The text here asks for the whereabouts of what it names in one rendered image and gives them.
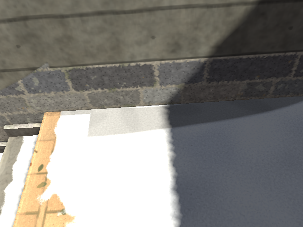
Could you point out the stairs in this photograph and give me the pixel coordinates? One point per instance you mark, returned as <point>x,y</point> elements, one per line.
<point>14,165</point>

